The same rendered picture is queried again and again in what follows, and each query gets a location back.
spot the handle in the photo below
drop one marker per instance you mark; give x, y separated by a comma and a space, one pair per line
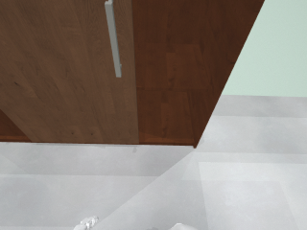
110, 18

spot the wardrobe door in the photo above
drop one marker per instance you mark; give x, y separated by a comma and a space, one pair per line
8, 127
57, 76

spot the robot left hand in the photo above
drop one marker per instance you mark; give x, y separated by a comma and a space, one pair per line
87, 223

